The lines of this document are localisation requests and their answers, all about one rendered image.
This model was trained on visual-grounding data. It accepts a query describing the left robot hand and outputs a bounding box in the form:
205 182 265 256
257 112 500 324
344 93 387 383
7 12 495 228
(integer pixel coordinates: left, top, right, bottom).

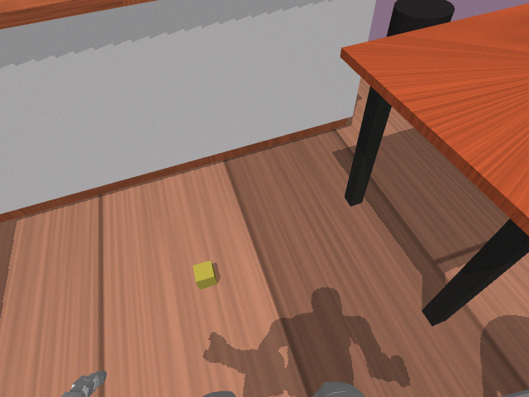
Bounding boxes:
61 371 107 397

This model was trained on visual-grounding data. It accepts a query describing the table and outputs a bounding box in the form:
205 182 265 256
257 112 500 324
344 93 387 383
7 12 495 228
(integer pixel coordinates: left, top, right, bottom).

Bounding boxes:
341 3 529 326

